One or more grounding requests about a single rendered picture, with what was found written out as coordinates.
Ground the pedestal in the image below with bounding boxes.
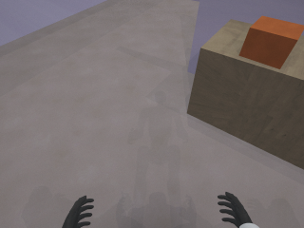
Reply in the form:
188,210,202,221
186,19,304,170

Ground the carton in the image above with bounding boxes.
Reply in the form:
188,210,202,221
239,15,304,69

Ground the right robot hand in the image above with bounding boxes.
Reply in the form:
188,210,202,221
218,192,253,228

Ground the left robot hand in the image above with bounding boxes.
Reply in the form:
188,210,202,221
62,196,94,228

